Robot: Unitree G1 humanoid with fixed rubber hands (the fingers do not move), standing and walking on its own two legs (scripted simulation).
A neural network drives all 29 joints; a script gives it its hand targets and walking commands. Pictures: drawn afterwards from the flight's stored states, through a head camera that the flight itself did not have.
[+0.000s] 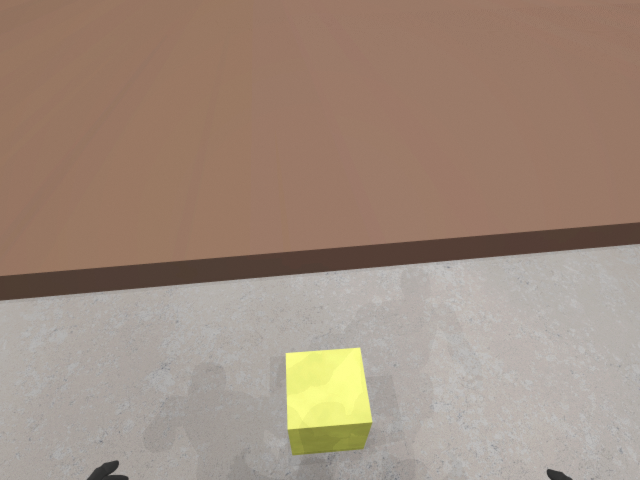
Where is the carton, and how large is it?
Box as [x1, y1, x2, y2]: [286, 348, 371, 454]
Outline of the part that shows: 359,348 286,353 287,426 292,454 363,448 371,424 371,416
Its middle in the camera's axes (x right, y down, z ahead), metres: +0.02 +0.46 +1.10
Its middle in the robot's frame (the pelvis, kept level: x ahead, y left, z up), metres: +0.45 +0.00 -0.66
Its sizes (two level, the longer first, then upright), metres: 0.210 0.200 0.250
